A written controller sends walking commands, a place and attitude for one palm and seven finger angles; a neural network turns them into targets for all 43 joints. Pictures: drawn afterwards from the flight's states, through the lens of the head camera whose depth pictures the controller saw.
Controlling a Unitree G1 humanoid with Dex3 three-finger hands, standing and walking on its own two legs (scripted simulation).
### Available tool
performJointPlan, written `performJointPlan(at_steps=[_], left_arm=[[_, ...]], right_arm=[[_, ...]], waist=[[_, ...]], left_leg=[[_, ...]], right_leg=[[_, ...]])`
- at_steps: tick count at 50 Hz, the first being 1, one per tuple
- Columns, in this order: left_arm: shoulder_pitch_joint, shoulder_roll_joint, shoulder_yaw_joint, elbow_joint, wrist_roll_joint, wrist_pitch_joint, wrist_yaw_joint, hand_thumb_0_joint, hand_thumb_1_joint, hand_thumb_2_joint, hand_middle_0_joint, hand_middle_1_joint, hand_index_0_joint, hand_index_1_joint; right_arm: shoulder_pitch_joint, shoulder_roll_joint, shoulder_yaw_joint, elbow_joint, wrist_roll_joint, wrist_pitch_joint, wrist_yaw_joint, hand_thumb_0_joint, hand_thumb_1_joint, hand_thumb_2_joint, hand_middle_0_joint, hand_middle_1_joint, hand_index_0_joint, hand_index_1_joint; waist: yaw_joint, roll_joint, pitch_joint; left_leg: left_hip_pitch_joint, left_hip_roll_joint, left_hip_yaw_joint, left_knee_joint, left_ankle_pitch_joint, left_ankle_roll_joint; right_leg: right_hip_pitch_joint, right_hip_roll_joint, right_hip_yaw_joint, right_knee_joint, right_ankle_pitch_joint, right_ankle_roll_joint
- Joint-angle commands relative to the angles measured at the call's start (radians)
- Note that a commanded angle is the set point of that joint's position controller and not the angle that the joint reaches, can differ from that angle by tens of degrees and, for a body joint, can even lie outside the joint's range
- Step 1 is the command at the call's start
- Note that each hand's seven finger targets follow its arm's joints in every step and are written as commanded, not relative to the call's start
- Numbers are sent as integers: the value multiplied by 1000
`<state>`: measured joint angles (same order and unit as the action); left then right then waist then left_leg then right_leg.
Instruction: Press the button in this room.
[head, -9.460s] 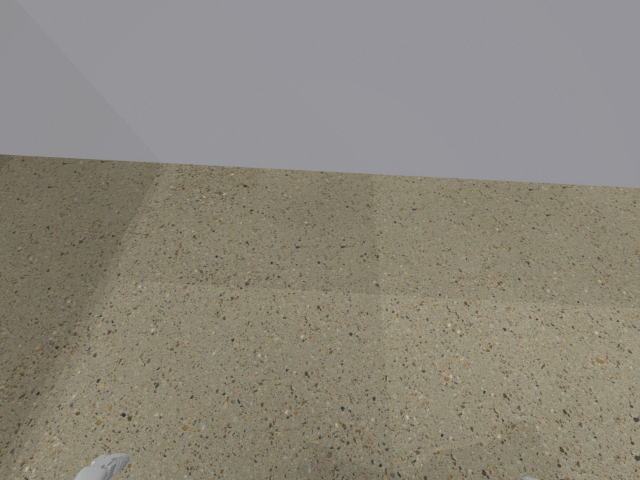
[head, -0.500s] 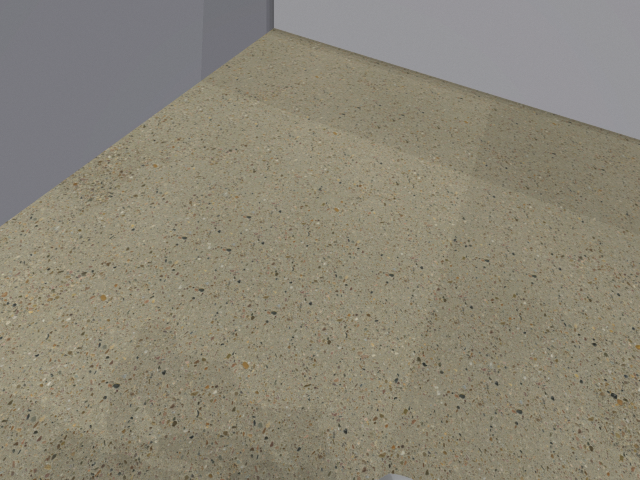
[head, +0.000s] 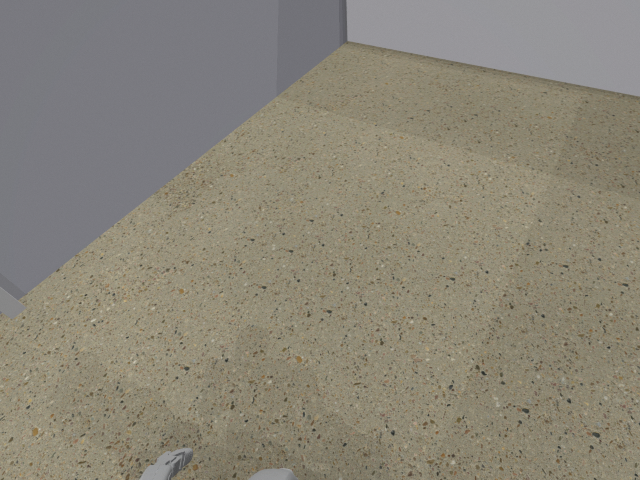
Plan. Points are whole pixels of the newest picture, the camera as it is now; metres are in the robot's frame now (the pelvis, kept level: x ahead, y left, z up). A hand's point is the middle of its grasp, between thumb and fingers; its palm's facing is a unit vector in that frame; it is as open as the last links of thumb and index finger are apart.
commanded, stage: turn or walk to find it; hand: left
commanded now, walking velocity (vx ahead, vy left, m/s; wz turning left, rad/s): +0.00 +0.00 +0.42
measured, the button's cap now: out of the picture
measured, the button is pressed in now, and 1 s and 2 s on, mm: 0 0 0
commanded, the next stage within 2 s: stand and wait in 1.06 s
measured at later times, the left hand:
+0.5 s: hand out of the picture -0.09 +0.24 -0.19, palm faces +0.32 -0.92 -0.24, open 7.4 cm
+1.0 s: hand out of the picture -0.02 +0.20 -0.14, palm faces +0.42 -0.86 -0.29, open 7.4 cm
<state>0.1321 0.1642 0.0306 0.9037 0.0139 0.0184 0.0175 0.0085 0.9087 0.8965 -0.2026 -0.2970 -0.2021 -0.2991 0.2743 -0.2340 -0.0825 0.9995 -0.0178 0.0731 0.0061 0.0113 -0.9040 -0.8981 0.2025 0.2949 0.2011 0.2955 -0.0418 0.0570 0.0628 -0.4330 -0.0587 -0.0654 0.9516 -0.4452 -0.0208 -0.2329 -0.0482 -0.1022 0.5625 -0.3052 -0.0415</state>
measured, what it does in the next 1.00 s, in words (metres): steps on the spot, turning left: left foot, then right foot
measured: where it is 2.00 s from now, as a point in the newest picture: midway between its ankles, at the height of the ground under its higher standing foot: outside the picture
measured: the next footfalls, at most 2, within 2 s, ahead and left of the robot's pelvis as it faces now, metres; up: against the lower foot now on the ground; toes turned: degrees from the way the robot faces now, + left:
left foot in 0.44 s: -0.04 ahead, +0.14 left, +0.00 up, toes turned +19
right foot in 0.92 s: +0.03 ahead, -0.09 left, +0.00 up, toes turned +19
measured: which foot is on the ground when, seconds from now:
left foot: up 0.00-0.42, down 0.44-0.92, up 0.94-1.00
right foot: down 0.00-0.44, up 0.46-0.90, down 0.92-1.00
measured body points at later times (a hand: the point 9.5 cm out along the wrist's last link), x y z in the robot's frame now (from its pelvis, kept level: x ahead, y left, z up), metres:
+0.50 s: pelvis -0.04 +0.03 -0.01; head -0.02 +0.06 +0.44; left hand -0.11 +0.28 -0.17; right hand +0.13 -0.19 -0.14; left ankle -0.08 +0.13 -0.74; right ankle +0.00 -0.09 -0.72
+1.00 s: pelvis -0.05 -0.02 +0.00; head -0.01 -0.05 +0.44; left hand -0.05 +0.25 -0.12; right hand +0.08 -0.24 -0.18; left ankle -0.10 +0.11 -0.69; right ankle -0.01 -0.10 -0.74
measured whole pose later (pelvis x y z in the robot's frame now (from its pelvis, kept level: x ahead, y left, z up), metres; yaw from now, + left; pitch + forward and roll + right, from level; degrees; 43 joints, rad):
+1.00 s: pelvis -0.05 -0.02 +0.00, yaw +26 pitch -1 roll +2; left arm 0.14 0.17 0.03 0.91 0.02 0.01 0.01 0.01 0.91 0.90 -0.20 -0.30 -0.20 -0.30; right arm 0.25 -0.23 -0.08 0.99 -0.02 0.07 0.00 0.01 -0.90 -0.90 0.20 0.30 0.20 0.30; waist -0.03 0.06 0.07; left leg -0.41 -0.05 -0.07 0.89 -0.46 -0.02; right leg -0.25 -0.05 -0.10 0.59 -0.32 -0.04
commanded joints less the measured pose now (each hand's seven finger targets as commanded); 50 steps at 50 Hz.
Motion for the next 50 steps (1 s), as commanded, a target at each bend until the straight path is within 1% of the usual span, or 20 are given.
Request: performJointPlan(at_steps=[1,8,15,18,20,21,22,23,24,25,29,38,41,43,44,45,46,47,48,50], left_arm=[[-21,170,40,-72,-3,-28,17,0,900,900,-200,-300,-200,-300],[100,177,46,-27,4,-34,20,0,900,900,-200,-300,-200,-300],[165,227,62,14,18,-24,16,0,900,900,-200,-300,-200,-300],[164,245,69,27,20,-20,15,0,900,900,-200,-300,-200,-300],[138,245,69,34,10,-14,11,0,900,900,-200,-300,-200,-300],[139,219,66,27,1,-6,9,0,900,900,-200,-300,-200,-300],[140,160,54,0,-6,0,5,0,900,900,-200,-300,-200,-300],[84,131,35,-31,2,12,5,0,900,900,-200,-300,-200,-300],[62,155,43,-34,4,19,4,0,900,900,-200,-300,-200,-300],[46,143,47,-16,8,28,6,0,900,900,-200,-300,-200,-300],[94,158,52,25,6,19,-10,0,900,900,-200,-300,-200,-300],[4,132,40,-36,-4,14,3,0,900,900,-200,-300,-200,-300],[17,124,37,-39,-10,6,4,0,900,900,-200,-300,-200,-300],[76,130,40,-28,-12,-3,5,0,900,900,-200,-300,-200,-300],[120,140,44,-15,-11,-9,7,0,900,900,-200,-300,-200,-300],[161,188,53,-7,-3,-21,10,0,900,900,-200,-300,-200,-300],[182,284,73,-6,14,-29,20,0,900,900,-200,-300,-200,-300],[178,303,72,-22,6,-23,20,0,900,900,-200,-300,-200,-300],[110,260,70,-37,3,-24,25,0,900,900,-200,-300,-200,-300],[3,211,56,-63,1,-20,20,0,900,900,-200,-300,-200,-300]], right_arm=[[24,-71,-26,-50,-9,-9,8,0,-900,-900,200,300,200,300],[-31,-73,-18,-52,-8,-6,8,0,-900,-900,200,300,200,300],[-129,-47,5,-81,4,-22,6,0,-900,-900,200,300,200,300],[-110,-43,13,-84,12,-38,2,0,-900,-900,200,300,200,300],[-51,-58,11,-69,10,-47,0,0,-900,-900,200,300,200,300],[-17,-96,3,-61,8,-57,2,0,-900,-900,200,300,200,300],[2,-185,-18,-69,1,-63,-2,0,-900,-900,200,300,200,300],[28,-247,-28,-64,0,-53,-10,0,-900,-900,200,300,200,300],[14,-238,-23,-64,-5,-49,-11,0,-900,-900,200,300,200,300],[-32,-202,-14,-69,-7,-55,-21,0,-900,-900,200,300,200,300],[-109,-156,5,-97,0,-66,-28,0,-900,-900,200,300,200,300],[-31,-159,-13,-89,-7,-62,-25,0,-900,-900,200,300,200,300],[-49,-160,-17,-98,-11,-55,-22,0,-900,-900,200,300,200,300],[-71,-158,-20,-103,-9,-53,-19,0,-900,-900,200,300,200,300],[-85,-148,-20,-108,-3,-53,-18,0,-900,-900,200,300,200,300],[-75,-112,-17,-113,6,-54,-14,0,-900,-900,200,300,200,300],[-67,-38,-5,-135,10,-55,-8,0,-900,-900,200,300,200,300],[-97,-83,-17,-149,4,-43,-12,0,-900,-900,200,300,200,300],[-84,-94,-25,-128,-1,-27,-10,0,-900,-900,200,300,200,300],[-47,-85,-30,-79,-8,-13,2,0,-900,-900,200,300,200,300]], waist=[[5,-189,18],[50,-203,-11],[94,-232,-54],[85,-254,-106],[39,-220,-123],[17,-101,-142],[2,189,-138],[-20,265,-106],[-15,143,-86],[-4,220,-55],[43,94,-33],[6,91,-79],[13,112,-82],[47,102,-102],[72,70,-121],[86,-45,-151],[96,-349,-150],[109,-317,-124],[77,-266,-86],[29,-193,7]], left_leg=[[-121,66,-5,297,102,-31],[-138,105,20,223,115,-65],[-20,107,105,-96,-18,-49],[74,95,141,-267,-8,-32],[225,90,157,-454,167,-18],[352,129,101,-569,282,-1],[455,345,-194,-638,467,76],[396,467,-289,-657,661,173],[313,477,-231,-653,563,208],[262,399,-208,-678,513,177],[299,287,-94,-641,617,144],[349,303,-195,-593,699,198],[277,281,-230,-569,696,187],[212,256,-234,-527,656,164],[148,223,-220,-485,567,131],[35,152,-164,-393,383,71],[-151,2,3,-170,-19,-5],[-123,17,-11,26,-159,-9],[-106,45,-57,150,-104,-3],[-115,65,-29,282,18,-12]], right_leg=[[-19,-247,148,-308,109,-41],[95,-280,108,-295,169,-64],[144,-325,72,-224,341,-105],[161,-336,48,-147,443,-99],[77,-311,-16,-66,374,-38],[-28,-266,-56,51,268,14],[-260,-132,-104,251,-75,90],[-330,-77,-39,401,-335,112],[-294,-91,17,484,-299,96],[-308,-91,58,507,-242,103],[-325,-66,65,573,-78,120],[-257,-35,80,351,-155,132],[-141,-2,60,191,-144,118],[-20,14,52,31,-35,111],[89,4,49,-102,83,108],[236,-92,133,-212,154,88],[319,-354,395,-255,262,-9],[161,-462,434,-270,349,-103],[61,-412,367,-299,207,-120],[-36,-314,252,-321,33,-71]])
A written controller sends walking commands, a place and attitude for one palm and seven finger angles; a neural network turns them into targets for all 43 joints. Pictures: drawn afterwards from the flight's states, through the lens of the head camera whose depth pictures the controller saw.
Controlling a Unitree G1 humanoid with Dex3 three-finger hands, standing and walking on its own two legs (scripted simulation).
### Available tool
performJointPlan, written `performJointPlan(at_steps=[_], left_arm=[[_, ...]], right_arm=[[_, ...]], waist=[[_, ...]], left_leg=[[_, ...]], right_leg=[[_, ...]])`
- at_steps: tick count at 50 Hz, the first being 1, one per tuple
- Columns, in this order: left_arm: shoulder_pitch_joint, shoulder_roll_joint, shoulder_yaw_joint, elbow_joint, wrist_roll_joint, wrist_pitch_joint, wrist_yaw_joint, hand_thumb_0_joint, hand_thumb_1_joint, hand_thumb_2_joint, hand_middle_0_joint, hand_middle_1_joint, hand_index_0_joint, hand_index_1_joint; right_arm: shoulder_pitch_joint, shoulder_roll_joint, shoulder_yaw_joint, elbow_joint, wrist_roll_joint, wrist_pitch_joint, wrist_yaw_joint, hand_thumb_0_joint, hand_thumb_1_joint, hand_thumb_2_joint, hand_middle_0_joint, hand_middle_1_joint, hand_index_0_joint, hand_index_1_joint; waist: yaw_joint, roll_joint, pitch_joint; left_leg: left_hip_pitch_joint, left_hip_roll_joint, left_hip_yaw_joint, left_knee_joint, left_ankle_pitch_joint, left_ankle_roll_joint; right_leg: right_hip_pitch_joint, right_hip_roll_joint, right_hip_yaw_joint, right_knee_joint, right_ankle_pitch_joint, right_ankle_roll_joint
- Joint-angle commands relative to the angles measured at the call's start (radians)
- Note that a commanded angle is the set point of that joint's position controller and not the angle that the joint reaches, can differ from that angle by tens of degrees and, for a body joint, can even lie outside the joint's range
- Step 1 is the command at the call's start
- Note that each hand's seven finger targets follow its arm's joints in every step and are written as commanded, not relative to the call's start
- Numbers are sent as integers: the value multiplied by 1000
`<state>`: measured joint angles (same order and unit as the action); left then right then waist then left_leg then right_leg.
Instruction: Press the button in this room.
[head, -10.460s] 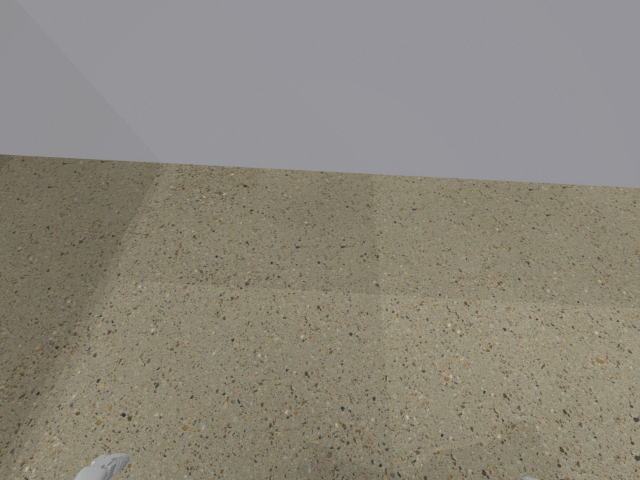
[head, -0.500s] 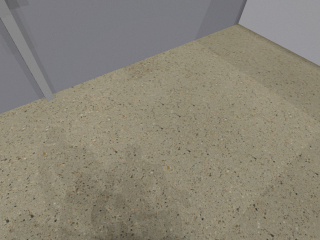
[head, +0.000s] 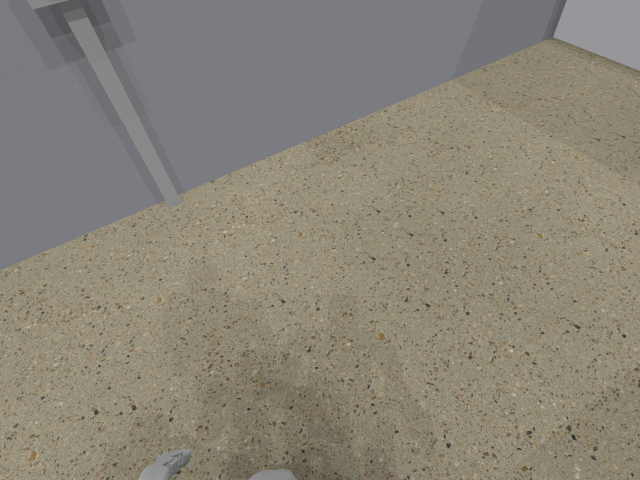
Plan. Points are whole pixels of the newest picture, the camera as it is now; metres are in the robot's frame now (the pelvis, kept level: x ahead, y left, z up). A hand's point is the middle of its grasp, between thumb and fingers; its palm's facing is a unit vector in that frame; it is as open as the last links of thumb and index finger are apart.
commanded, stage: turn or walk to find it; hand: left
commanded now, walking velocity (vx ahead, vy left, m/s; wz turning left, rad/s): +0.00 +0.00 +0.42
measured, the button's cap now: out of the picture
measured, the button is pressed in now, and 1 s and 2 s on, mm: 0 0 0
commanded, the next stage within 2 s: stand and wait in 0.06 s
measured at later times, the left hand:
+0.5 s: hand out of the picture -0.08 +0.20 -0.18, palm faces +0.22 -0.95 -0.20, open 7.4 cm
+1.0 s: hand out of the picture -0.08 +0.17 -0.14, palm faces +0.33 -0.90 -0.28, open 7.4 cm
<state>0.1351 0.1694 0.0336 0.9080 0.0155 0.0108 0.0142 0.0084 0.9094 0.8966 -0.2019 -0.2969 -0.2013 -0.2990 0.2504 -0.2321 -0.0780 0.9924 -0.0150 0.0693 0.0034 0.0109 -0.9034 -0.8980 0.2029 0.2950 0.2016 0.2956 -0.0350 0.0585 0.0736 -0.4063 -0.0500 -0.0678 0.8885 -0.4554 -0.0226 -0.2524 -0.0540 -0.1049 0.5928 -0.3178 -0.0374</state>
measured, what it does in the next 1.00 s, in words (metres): steps on the spot, turning left: left foot, then right foot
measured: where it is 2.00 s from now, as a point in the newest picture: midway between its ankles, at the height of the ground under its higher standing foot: outside the picture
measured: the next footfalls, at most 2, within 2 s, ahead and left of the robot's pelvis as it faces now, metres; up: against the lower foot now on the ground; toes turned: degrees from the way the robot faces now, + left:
left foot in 0.42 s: -0.03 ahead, +0.13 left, +0.00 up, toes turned +10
right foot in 0.82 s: -0.02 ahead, -0.12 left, +0.00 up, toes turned +9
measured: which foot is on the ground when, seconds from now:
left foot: up 0.00-0.40, down 0.42-0.82, up 0.84-1.00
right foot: down 0.00-0.44, up 0.46-0.80, down 0.82-1.00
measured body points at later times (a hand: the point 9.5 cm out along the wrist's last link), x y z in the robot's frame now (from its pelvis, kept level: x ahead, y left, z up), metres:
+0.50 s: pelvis -0.03 +0.01 +0.00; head -0.03 +0.03 +0.45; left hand -0.09 +0.25 -0.16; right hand +0.08 -0.20 -0.14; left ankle -0.07 +0.13 -0.73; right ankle +0.00 -0.09 -0.72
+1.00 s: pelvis -0.08 -0.04 +0.01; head -0.04 -0.06 +0.45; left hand -0.09 +0.22 -0.12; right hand +0.04 -0.27 -0.16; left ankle -0.14 +0.10 -0.64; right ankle -0.06 -0.13 -0.73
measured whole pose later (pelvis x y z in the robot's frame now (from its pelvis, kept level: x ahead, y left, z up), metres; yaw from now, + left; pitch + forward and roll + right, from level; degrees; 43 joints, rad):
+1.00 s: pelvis -0.08 -0.04 +0.01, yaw +19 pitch -2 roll +2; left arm 0.21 0.16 0.04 0.98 0.02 0.02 0.02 0.01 0.91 0.90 -0.20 -0.30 -0.20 -0.30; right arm 0.22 -0.25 -0.09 1.03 -0.02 0.08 0.01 0.01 -0.91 -0.90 0.20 0.29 0.20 0.30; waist -0.02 0.05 0.07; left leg -0.49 0.00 -0.03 1.16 -0.38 -0.04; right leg -0.19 -0.08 -0.16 0.52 -0.30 -0.03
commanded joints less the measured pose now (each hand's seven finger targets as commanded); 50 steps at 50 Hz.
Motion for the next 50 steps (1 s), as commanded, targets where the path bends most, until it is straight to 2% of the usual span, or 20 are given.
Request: performJointPlan(at_steps=[1,4,14,18,20,22,23,24,28,32,35,38,39,40,41,42,43,45,47,50], left_arm=[[-21,179,43,-74,-1,-18,21,0,900,900,-200,-300,-200,-300],[30,158,38,-55,-1,-29,21,0,900,900,-200,-300,-200,-300],[192,185,38,59,15,-29,19,0,900,900,-200,-300,-200,-300],[157,182,32,96,9,-24,20,0,900,900,-200,-300,-200,-300],[144,161,29,103,-5,-16,20,0,900,900,-200,-300,-200,-300],[153,92,12,89,-11,-5,13,0,900,900,-200,-300,-200,-300],[132,87,10,84,-8,2,13,0,900,900,-200,-300,-200,-300],[102,92,11,94,-3,16,14,0,900,900,-200,-300,-200,-300],[123,101,20,112,-1,23,5,0,900,900,-200,-300,-200,-300],[93,92,21,92,-1,20,4,0,900,900,-200,-300,-200,-300],[86,85,23,69,-5,15,9,0,900,900,-200,-300,-200,-300],[161,94,26,77,-8,1,10,0,900,900,-200,-300,-200,-300],[198,110,30,82,-5,-8,13,0,900,900,-200,-300,-200,-300],[218,174,42,82,7,-18,19,0,900,900,-200,-300,-200,-300],[216,261,62,72,15,-21,23,0,900,900,-200,-300,-200,-300],[213,261,60,54,8,-16,25,0,900,900,-200,-300,-200,-300],[154,231,65,41,7,-19,30,0,900,900,-200,-300,-200,-300],[61,194,47,10,4,-14,22,0,900,900,-200,-300,-200,-300],[31,171,42,-6,6,-19,23,0,900,900,-200,-300,-200,-300],[72,177,43,-5,8,-23,24,0,900,900,-200,-300,-200,-300]], right_arm=[[9,-78,-32,-55,-13,-8,10,0,-900,-900,200,300,200,300],[38,-66,-24,-35,-10,-10,11,0,-900,-900,200,300,200,300],[-71,-21,16,-27,4,-29,-7,0,-900,-900,200,300,200,300],[-14,-12,30,10,8,-46,-16,0,-900,-900,200,300,200,300],[29,-43,29,35,9,-62,-16,0,-900,-900,200,300,200,300],[-7,-143,13,14,0,-67,-22,0,-900,-900,200,300,200,300],[-29,-146,13,11,-6,-61,-28,0,-900,-900,200,300,200,300],[-54,-127,18,17,-8,-64,-37,0,-900,-900,200,300,200,300],[-100,-117,20,1,-3,-61,-40,0,-900,-900,200,300,200,300],[-69,-143,0,-7,-5,-57,-33,0,-900,-900,200,300,200,300],[-64,-148,-7,-18,-11,-53,-29,0,-900,-900,200,300,200,300],[-87,-150,-15,-38,-6,-49,-23,0,-900,-900,200,300,200,300],[-92,-135,-16,-46,1,-50,-20,0,-900,-900,200,300,200,300],[-85,-86,-12,-58,10,-50,-15,0,-900,-900,200,300,200,300],[-107,-34,-2,-95,6,-49,-12,0,-900,-900,200,300,200,300],[-139,-83,-14,-104,1,-38,-12,0,-900,-900,200,300,200,300],[-129,-84,-22,-88,-4,-23,-11,0,-900,-900,200,300,200,300],[-88,-80,-27,-49,-6,-10,1,0,-900,-900,200,300,200,300],[-39,-66,-26,-30,-6,-8,10,0,-900,-900,200,300,200,300],[-49,-67,-20,-34,-7,-8,12,0,-900,-900,200,300,200,300]], waist=[[5,-186,2],[16,-208,-37],[90,-243,-74],[50,-231,-100],[23,-131,-121],[36,157,-83],[31,157,-33],[23,223,-7],[47,126,9],[23,80,-26],[21,107,-57],[57,87,-113],[74,39,-142],[80,-125,-154],[92,-368,-104],[110,-285,-99],[80,-279,-59],[33,-193,9],[11,-193,8],[35,-224,-8]], left_leg=[[-146,61,-11,361,84,-20],[-152,70,10,344,142,-43],[20,87,95,-104,10,-37],[187,82,127,-346,124,-19],[335,114,88,-522,303,2],[327,356,-175,-593,484,120],[249,391,-187,-632,485,173],[215,368,-192,-656,504,189],[207,303,-122,-602,571,181],[241,285,-147,-588,535,184],[229,282,-194,-560,561,189],[191,234,-186,-475,569,154],[140,195,-163,-416,500,115],[-2,110,-69,-293,318,54],[-168,-8,48,-102,-40,-5],[-134,28,8,83,-124,0],[-139,52,-36,197,-85,3],[-136,63,-12,328,23,-7],[-131,71,16,348,90,-19],[-132,84,43,286,101,-40]], right_leg=[[-8,-263,181,-336,91,-51],[79,-234,104,-311,225,-42],[163,-268,130,-255,502,-116],[110,-241,116,-222,414,-90],[29,-191,64,-131,298,-18],[-117,-60,-31,46,-42,67],[-125,-45,-7,145,-185,76],[-137,-54,24,237,-206,82],[-169,-41,54,337,-153,91],[-172,-24,50,296,-149,104],[-114,-10,53,179,-151,101],[32,12,30,-61,6,103],[134,-9,41,-199,114,100],[256,-154,173,-272,153,62],[275,-365,388,-297,304,-45],[157,-437,375,-300,373,-122],[77,-391,328,-318,279,-126],[-2,-302,217,-320,175,-84],[-2,-261,132,-312,175,-55],[55,-263,96,-308,189,-60]])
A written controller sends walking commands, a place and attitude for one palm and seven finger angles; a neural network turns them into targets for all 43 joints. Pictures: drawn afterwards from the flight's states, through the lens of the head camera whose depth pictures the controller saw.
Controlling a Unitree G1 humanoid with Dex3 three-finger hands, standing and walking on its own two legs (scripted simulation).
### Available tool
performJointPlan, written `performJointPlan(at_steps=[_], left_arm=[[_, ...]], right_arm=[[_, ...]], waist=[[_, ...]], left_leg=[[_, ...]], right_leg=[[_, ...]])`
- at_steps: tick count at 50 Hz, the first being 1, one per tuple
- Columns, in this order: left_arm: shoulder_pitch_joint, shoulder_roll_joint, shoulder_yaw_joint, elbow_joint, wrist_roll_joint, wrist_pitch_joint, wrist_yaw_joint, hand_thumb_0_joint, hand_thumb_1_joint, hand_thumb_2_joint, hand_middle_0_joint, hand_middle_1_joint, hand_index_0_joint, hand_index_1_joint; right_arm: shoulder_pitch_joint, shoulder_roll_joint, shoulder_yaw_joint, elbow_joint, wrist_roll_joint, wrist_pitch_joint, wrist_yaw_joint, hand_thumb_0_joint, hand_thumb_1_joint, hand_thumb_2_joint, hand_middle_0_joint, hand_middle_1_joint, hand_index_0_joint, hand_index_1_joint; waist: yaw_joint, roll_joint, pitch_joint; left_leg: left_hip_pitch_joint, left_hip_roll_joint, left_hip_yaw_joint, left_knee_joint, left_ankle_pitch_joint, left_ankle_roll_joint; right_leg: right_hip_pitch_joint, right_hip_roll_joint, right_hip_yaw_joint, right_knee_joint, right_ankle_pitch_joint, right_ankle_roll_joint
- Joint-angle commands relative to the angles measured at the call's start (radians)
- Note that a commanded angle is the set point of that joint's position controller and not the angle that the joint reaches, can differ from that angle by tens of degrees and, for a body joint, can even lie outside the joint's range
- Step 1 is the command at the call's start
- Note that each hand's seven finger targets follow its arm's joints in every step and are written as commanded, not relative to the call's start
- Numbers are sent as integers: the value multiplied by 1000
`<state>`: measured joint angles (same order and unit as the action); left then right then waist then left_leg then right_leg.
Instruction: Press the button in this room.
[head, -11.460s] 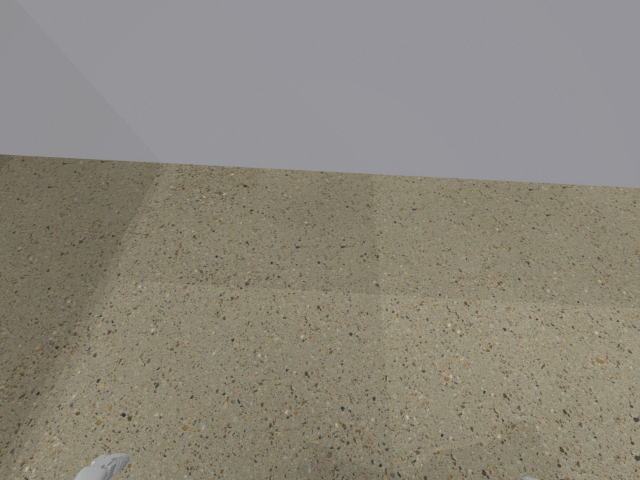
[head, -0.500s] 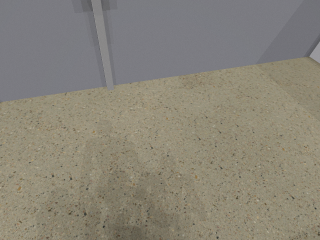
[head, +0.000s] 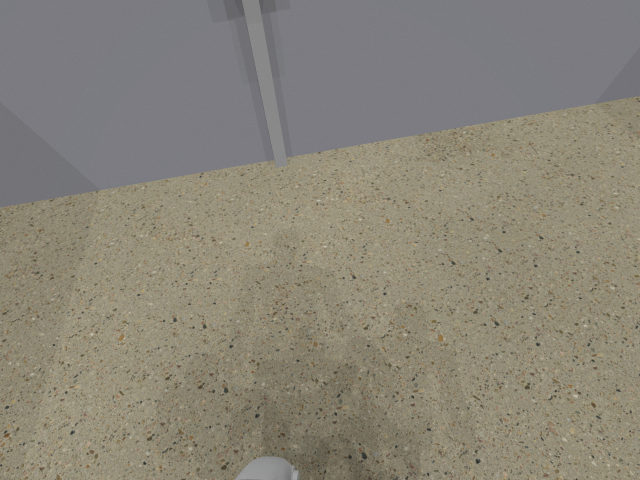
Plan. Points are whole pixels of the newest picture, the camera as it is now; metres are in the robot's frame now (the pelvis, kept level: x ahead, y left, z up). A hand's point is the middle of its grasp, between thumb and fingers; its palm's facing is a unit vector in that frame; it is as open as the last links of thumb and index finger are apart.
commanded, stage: turn or walk to find it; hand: left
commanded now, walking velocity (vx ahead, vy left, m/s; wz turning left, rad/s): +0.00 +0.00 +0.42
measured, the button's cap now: out of the picture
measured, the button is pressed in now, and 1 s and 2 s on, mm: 0 0 0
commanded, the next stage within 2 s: none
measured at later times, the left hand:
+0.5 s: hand out of the picture -0.01 +0.27 -0.17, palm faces +0.26 -0.94 -0.24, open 7.4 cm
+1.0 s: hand out of the picture -0.05 +0.18 -0.15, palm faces +0.44 -0.86 -0.27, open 7.4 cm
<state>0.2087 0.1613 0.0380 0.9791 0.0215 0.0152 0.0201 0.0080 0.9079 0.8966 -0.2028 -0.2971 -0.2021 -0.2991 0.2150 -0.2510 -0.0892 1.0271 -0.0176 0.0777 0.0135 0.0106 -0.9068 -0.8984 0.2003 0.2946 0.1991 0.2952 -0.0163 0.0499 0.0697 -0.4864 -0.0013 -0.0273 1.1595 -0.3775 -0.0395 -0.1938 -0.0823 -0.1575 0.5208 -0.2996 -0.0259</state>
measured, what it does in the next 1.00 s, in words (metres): steps on the spot, turning left: left foot, then right foot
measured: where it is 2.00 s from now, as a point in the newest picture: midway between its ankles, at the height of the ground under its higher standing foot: outside the picture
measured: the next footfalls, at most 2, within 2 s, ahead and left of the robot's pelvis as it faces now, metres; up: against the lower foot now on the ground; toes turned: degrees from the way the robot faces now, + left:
left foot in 0.26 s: -0.01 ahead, +0.16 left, +0.00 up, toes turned +13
right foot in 0.72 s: +0.04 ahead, -0.08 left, +0.00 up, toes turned +12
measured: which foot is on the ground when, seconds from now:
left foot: up 0.00-0.24, down 0.26-0.72, up 0.74-1.00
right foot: down 0.00-0.28, up 0.30-0.70, down 0.72-1.00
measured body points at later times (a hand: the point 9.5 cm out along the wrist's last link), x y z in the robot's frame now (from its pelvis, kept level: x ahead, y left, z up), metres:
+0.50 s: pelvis -0.02 +0.05 +0.00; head +0.01 +0.07 +0.45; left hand -0.03 +0.32 -0.15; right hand +0.11 -0.17 -0.14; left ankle -0.05 +0.15 -0.74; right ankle -0.02 -0.11 -0.66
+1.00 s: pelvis -0.03 -0.02 +0.00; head +0.01 -0.05 +0.45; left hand -0.08 +0.22 -0.12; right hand +0.10 -0.25 -0.17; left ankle -0.14 +0.12 -0.64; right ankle +0.00 -0.09 -0.74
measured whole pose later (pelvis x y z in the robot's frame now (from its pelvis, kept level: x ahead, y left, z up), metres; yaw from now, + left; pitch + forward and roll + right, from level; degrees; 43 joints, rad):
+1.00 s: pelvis -0.03 -0.02 +0.00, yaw +25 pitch -1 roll +3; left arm 0.22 0.15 0.03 0.94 0.02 0.01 0.02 0.01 0.91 0.90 -0.20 -0.30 -0.20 -0.30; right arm 0.24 -0.26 -0.09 1.01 -0.02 0.08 0.02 0.01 -0.91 -0.90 0.20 0.29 0.20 0.30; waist -0.01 0.04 0.07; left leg -0.46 0.03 -0.04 1.15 -0.35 -0.07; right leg -0.21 -0.09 -0.21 0.49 -0.27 -0.05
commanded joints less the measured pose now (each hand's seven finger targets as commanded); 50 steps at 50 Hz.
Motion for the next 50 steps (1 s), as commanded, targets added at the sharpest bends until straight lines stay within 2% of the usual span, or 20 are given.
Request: performJointPlan(at_steps=[1,7,9,11,12,13,14,15,16,20,29,32,34,35,36,37,38,39,42,50], left_arm=[[13,193,40,-70,3,-27,19,0,900,900,-200,-300,-200,-300],[77,245,59,-45,12,-21,16,0,900,900,-200,-300,-200,-300],[71,257,63,-44,10,-17,13,0,900,900,-200,-300,-200,-300],[42,254,62,-46,0,-10,11,0,900,900,-200,-300,-200,-300],[36,230,57,-51,-7,-3,8,0,900,900,-200,-300,-200,-300],[51,170,49,-79,-15,5,4,0,900,900,-200,-300,-200,-300],[-10,127,27,-113,-10,12,5,0,900,900,-200,-300,-200,-300],[-43,146,31,-115,-7,19,6,0,900,900,-200,-300,-200,-300],[-69,136,34,-99,-4,27,8,0,900,900,-200,-300,-200,-300],[-28,148,40,-65,-7,19,-10,0,900,900,-200,-300,-200,-300],[-83,129,28,-105,-14,16,-2,0,900,900,-200,-300,-200,-300],[-35,134,28,-99,-18,8,0,0,900,900,-200,-300,-200,-300],[42,143,35,-82,-18,-4,2,0,900,900,-200,-300,-200,-300],[79,190,43,-74,-10,-16,7,0,900,900,-200,-300,-200,-300],[100,282,62,-76,7,-26,16,0,900,900,-200,-300,-200,-300],[97,309,62,-93,0,-19,16,0,900,900,-200,-300,-200,-300],[31,267,60,-107,-3,-19,20,0,900,900,-200,-300,-200,-300],[-34,241,59,-126,-5,-18,20,0,900,900,-200,-300,-200,-300],[-90,176,35,-140,-6,-25,14,0,900,900,-200,-300,-200,-300],[69,202,42,-84,2,-31,17,0,900,900,-200,-300,-200,-300]], right_arm=[[-26,-46,-6,-74,-4,-18,1,0,-900,-900,200,300,200,300],[-99,-23,15,-103,8,-38,-1,0,-900,-900,200,300,200,300],[-65,-22,19,-98,10,-46,-5,0,-900,-900,200,300,200,300],[-4,-35,17,-84,8,-54,-5,0,-900,-900,200,300,200,300],[30,-69,10,-77,8,-62,-3,0,-900,-900,200,300,200,300],[62,-164,-11,-82,-1,-72,-8,0,-900,-900,200,300,200,300],[108,-223,-24,-72,0,-66,-16,0,-900,-900,200,300,200,300],[108,-215,-22,-66,-4,-61,-21,0,-900,-900,200,300,200,300],[78,-181,-11,-66,-7,-67,-31,0,-900,-900,200,300,200,300],[-20,-135,5,-103,-3,-74,-37,0,-900,-900,200,300,200,300],[15,-146,-11,-114,-9,-63,-29,0,-900,-900,200,300,200,300],[-16,-150,-15,-126,-10,-57,-25,0,-900,-900,200,300,200,300],[-38,-136,-17,-136,-4,-55,-24,0,-900,-900,200,300,200,300],[-30,-99,-13,-141,5,-56,-20,0,-900,-900,200,300,200,300],[-20,-27,-1,-164,10,-57,-14,0,-900,-900,200,300,200,300],[-60,-65,-11,-181,5,-44,-17,0,-900,-900,200,300,200,300],[-43,-81,-19,-159,-2,-28,-16,0,-900,-900,200,300,200,300],[-26,-79,-22,-136,-5,-20,-10,0,-900,-900,200,300,200,300],[44,-62,-20,-89,-8,-16,5,0,-900,-900,200,300,200,300],[-43,-51,-3,-99,-3,-17,1,0,-900,-900,200,300,200,300]], waist=[[25,-221,-14],[74,-240,-61],[60,-248,-96],[21,-212,-117],[-1,-116,-141],[-17,152,-157],[-44,263,-136],[-47,158,-121],[-41,217,-95],[8,114,-80],[-17,118,-87],[5,131,-94],[45,94,-124],[59,-32,-142],[67,-325,-143],[83,-321,-102],[51,-254,-69],[27,-251,-14],[-19,-191,6],[50,-197,-50]], left_leg=[[-57,39,11,-26,6,-27],[47,46,84,-353,-101,-23],[112,30,115,-468,-61,-16],[249,28,132,-642,107,-5],[367,62,78,-756,236,12],[487,271,-215,-809,485,102],[470,410,-334,-834,743,208],[418,419,-275,-820,683,243],[367,350,-252,-843,632,214],[383,241,-137,-812,642,181],[366,242,-222,-797,600,209],[296,219,-253,-764,578,195],[205,173,-241,-694,477,151],[95,104,-191,-607,303,94],[-85,-42,-29,-389,-55,18],[-64,-39,-42,-187,-225,12],[-47,-14,-92,-57,-165,19],[-58,0,-86,18,-109,19],[-57,16,-41,91,35,-4],[-49,48,8,-86,-20,-41]], right_leg=[[29,-245,149,-228,198,-82],[125,-295,119,-128,451,-120],[131,-287,97,-75,504,-103],[66,-262,40,-1,430,-46],[-19,-223,6,109,337,4],[-240,-97,-46,296,3,79],[-344,-33,15,452,-363,103],[-322,-48,80,539,-334,86],[-333,-53,119,561,-276,88],[-342,-29,121,599,-123,104],[-250,11,121,343,-159,111],[-126,41,104,169,-110,98],[41,39,95,-51,69,92],[176,-42,165,-161,138,76],[256,-302,431,-218,218,-16],[87,-422,494,-246,283,-111],[-13,-378,433,-283,112,-130],[-79,-330,392,-307,-12,-112],[-75,-219,203,-266,82,-51],[98,-268,158,-214,297,-97]])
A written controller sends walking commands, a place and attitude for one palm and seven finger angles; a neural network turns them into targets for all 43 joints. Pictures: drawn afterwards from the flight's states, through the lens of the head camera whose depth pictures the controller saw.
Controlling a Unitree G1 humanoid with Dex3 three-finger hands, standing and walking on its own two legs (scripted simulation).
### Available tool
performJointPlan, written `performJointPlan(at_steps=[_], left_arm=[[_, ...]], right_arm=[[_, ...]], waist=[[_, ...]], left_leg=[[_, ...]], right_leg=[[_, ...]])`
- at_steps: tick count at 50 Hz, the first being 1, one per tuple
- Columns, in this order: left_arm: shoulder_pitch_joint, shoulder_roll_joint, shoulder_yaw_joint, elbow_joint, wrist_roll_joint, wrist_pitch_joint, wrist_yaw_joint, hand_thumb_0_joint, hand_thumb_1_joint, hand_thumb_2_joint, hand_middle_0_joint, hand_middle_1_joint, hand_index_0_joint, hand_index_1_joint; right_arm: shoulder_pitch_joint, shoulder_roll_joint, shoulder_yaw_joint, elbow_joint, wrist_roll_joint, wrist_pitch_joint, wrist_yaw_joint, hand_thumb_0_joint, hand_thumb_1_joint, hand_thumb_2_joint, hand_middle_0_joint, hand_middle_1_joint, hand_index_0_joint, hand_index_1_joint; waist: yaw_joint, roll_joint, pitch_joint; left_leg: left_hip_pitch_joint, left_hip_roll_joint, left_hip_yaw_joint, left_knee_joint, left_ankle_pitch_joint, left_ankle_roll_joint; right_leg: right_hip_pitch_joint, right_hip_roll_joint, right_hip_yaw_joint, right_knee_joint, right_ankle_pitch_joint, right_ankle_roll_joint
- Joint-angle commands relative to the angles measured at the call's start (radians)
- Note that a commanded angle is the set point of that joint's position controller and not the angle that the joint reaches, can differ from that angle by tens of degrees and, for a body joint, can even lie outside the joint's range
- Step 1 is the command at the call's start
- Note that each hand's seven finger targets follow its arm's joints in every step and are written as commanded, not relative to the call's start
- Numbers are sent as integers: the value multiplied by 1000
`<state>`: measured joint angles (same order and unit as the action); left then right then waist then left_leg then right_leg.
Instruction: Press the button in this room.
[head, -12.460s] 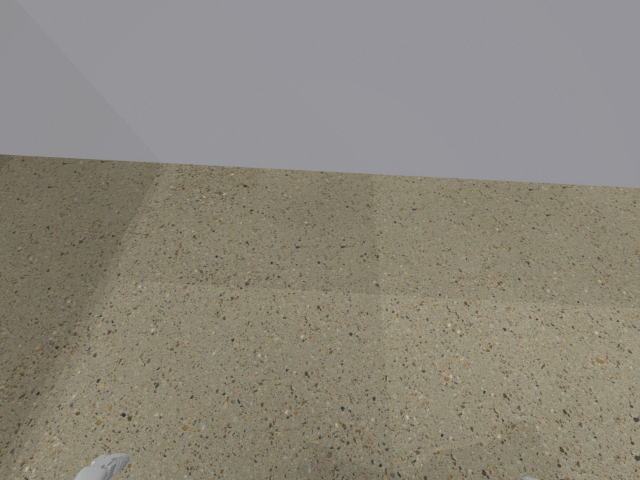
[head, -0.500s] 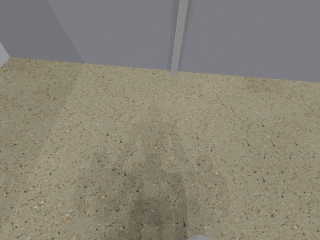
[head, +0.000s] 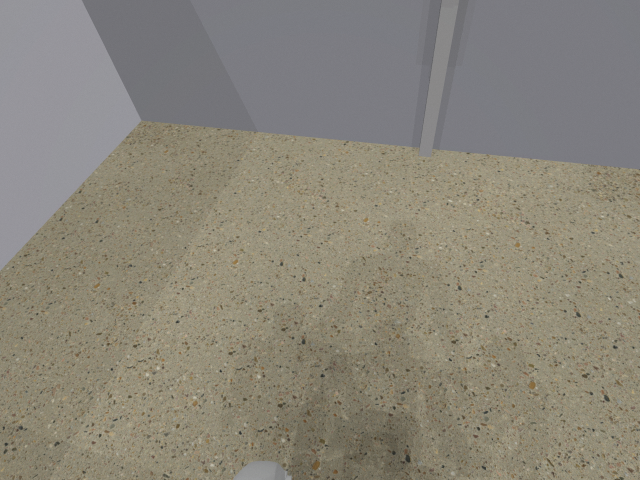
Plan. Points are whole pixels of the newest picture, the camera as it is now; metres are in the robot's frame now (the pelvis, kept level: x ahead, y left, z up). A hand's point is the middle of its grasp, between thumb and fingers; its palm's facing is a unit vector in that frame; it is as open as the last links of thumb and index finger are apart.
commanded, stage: turn or walk to find it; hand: left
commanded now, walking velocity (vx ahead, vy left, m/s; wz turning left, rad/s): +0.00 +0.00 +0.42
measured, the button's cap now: out of the picture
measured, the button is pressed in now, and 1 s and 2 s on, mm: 0 0 0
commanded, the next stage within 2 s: none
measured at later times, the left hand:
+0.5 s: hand out of the picture -0.02 +0.27 -0.17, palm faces +0.26 -0.94 -0.24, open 7.4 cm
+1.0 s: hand out of the picture -0.06 +0.19 -0.15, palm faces +0.42 -0.87 -0.26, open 7.4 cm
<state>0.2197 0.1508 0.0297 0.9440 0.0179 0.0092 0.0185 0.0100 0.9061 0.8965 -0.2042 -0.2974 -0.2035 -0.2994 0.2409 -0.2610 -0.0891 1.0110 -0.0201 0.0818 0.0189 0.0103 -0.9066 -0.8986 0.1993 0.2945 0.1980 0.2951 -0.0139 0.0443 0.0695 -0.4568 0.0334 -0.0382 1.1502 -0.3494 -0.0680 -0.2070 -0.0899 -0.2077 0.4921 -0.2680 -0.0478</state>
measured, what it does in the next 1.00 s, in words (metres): steps on the spot, turning left: left foot, then right foot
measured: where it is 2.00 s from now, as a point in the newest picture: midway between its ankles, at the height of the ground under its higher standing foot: outside the picture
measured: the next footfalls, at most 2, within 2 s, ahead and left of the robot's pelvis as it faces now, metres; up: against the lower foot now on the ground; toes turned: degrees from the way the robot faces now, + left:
left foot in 0.24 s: -0.01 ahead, +0.15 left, +0.00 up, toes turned +12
right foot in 0.72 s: +0.04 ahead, -0.08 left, +0.00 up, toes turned +12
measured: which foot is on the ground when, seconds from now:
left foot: up 0.00-0.22, down 0.24-0.72, up 0.74-1.00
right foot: down 0.00-0.24, up 0.26-0.70, down 0.72-1.00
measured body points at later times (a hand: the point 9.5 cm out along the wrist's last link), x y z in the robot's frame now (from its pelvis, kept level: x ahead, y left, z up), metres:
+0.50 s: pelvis -0.03 +0.05 +0.00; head -0.01 +0.07 +0.45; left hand -0.03 +0.32 -0.15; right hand +0.11 -0.17 -0.13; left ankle -0.05 +0.15 -0.74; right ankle -0.02 -0.11 -0.67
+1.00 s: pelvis -0.06 -0.02 +0.00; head -0.02 -0.04 +0.45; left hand -0.08 +0.23 -0.13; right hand +0.06 -0.25 -0.17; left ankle -0.16 +0.12 -0.64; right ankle +0.00 -0.09 -0.74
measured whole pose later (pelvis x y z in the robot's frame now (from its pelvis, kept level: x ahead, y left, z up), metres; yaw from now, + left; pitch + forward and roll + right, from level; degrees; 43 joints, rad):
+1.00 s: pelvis -0.06 -0.02 +0.00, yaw +25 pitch -2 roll +2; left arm 0.20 0.15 0.03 0.94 0.02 0.02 0.02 0.01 0.91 0.90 -0.20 -0.30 -0.20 -0.30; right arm 0.27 -0.26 -0.09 1.02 -0.02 0.08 0.02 0.01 -0.91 -0.90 0.20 0.29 0.20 0.30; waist -0.02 0.04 0.07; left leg -0.46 0.04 -0.04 1.16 -0.34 -0.07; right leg -0.22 -0.09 -0.20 0.49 -0.24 -0.04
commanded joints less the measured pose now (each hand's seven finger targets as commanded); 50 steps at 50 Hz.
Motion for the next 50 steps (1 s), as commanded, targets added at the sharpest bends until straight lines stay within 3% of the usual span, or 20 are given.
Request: performJointPlan(at_steps=[1,7,10,11,12,13,14,15,19,27,31,34,35,36,37,38,39,40,42,50], left_arm=[[68,217,53,-43,8,-24,18,0,900,900,-200,-300,-200,-300],[79,260,67,-11,15,-14,14,0,900,900,-200,-300,-200,-300],[54,260,68,-6,5,-6,10,0,900,900,-200,-300,-200,-300],[49,237,65,-9,-4,0,9,0,900,900,-200,-300,-200,-300],[53,183,56,-34,-11,7,4,0,900,900,-200,-300,-200,-300],[-5,143,35,-69,-5,16,4,0,900,900,-200,-300,-200,-300],[-40,167,39,-72,-1,26,5,0,900,900,-200,-300,-200,-300],[-55,159,43,-53,3,35,7,0,900,900,-200,-300,-200,-300],[-5,171,49,-15,-1,28,-9,0,900,900,-200,-300,-200,-300],[-95,157,40,-67,-7,23,0,0,900,900,-200,-300,-200,-300],[-72,141,35,-75,-13,16,2,0,900,900,-200,-300,-200,-300],[19,153,42,-52,-15,2,4,0,900,900,-200,-300,-200,-300],[54,189,49,-46,-9,-9,8,0,900,900,-200,-300,-200,-300],[75,277,67,-44,7,-18,18,0,900,900,-200,-300,-200,-300],[76,321,72,-59,6,-15,19,0,900,900,-200,-300,-200,-300],[32,287,68,-73,0,-10,22,0,900,900,-200,-300,-200,-300],[-39,254,67,-90,-2,-10,24,0,900,900,-200,-300,-200,-300],[-83,233,57,-101,-3,-8,19,0,900,900,-200,-300,-200,-300],[-123,193,45,-110,-3,-14,18,0,900,900,-200,-300,-200,-300],[17,214,52,-64,6,-19,19,0,900,900,-200,-300,-200,-300]], right_arm=[[-78,-37,0,-86,1,-22,-5,0,-900,-900,200,300,200,300],[-106,-18,21,-99,15,-45,-10,0,-900,-900,200,300,200,300],[-37,-30,19,-84,13,-57,-11,0,-900,-900,200,300,200,300],[-3,-68,12,-73,11,-66,-10,0,-900,-900,200,300,200,300],[18,-154,-8,-79,3,-73,-13,0,-900,-900,200,300,200,300],[52,-217,-21,-75,2,-65,-21,0,-900,-900,200,300,200,300],[51,-206,-17,-65,-2,-61,-27,0,-900,-900,200,300,200,300],[9,-174,-7,-67,-3,-67,-37,0,-900,-900,200,300,200,300],[-81,-129,9,-99,2,-75,-40,0,-900,-900,200,300,200,300],[6,-133,-8,-91,-2,-73,-35,0,-900,-900,200,300,200,300],[-27,-138,-14,-106,-8,-64,-33,0,-900,-900,200,300,200,300],[-52,-126,-16,-115,-1,-60,-29,0,-900,-900,200,300,200,300],[-47,-96,-14,-118,7,-62,-26,0,-900,-900,200,300,200,300],[-30,-29,-3,-135,15,-64,-20,0,-900,-900,200,300,200,300],[-68,-43,-8,-159,9,-56,-23,0,-900,-900,200,300,200,300],[-68,-67,-19,-145,2,-38,-21,0,-900,-900,200,300,200,300],[-43,-68,-22,-120,-3,-26,-16,0,-900,-900,200,300,200,300],[-25,-64,-26,-98,-5,-20,-11,0,-900,-900,200,300,200,300],[40,-50,-22,-68,-7,-16,-2,0,-900,-900,200,300,200,300],[-33,-40,-9,-77,-2,-18,-2,0,-900,-900,200,300,200,300]], waist=[[52,-199,-62],[66,-236,-108],[18,-209,-137],[-7,-112,-154],[-20,156,-154],[-46,266,-112],[-49,150,-93],[-34,225,-58],[15,111,-45],[-26,103,-78],[-10,132,-93],[39,91,-123],[52,0,-148],[60,-246,-163],[78,-318,-117],[59,-230,-89],[30,-268,-29],[6,-204,14],[-29,-184,17],[38,-192,-32]], left_leg=[[-68,14,28,-119,-69,-11],[73,4,103,-419,-123,13],[241,-9,134,-653,77,30],[362,33,82,-763,193,47],[474,232,-194,-827,366,124],[437,373,-320,-851,606,230],[376,386,-271,-842,566,267],[314,312,-233,-861,537,236],[327,202,-122,-829,548,205],[376,211,-213,-804,584,240],[302,189,-248,-768,576,232],[186,134,-246,-699,463,182],[97,81,-208,-631,326,133],[-90,-49,-62,-438,26,61],[-114,-87,-17,-224,-244,38],[-83,-54,-65,-72,-211,45],[-90,-34,-79,5,-157,46],[-86,-29,-57,68,-95,40],[-76,-14,-27,101,-3,25],[-73,21,25,-74,-40,-12]], right_leg=[[125,-268,207,-179,287,-83],[148,-295,168,-89,432,-100],[72,-258,92,9,371,-27],[-25,-225,53,111,272,20],[-244,-98,5,298,-48,91],[-353,-33,54,456,-375,120],[-331,-47,123,545,-345,108],[-331,-53,166,567,-287,113],[-333,-24,168,627,-135,128],[-304,2,184,460,-177,142],[-165,41,163,249,-173,127],[39,52,147,-19,30,116],[169,-12,199,-129,107,102],[291,-251,433,-182,157,25],[159,-413,542,-212,267,-87],[40,-387,481,-234,145,-120],[-53,-336,443,-274,-23,-99],[-95,-287,387,-279,-83,-69],[-96,-224,266,-255,-23,-31],[62,-263,212,-224,71,-68]])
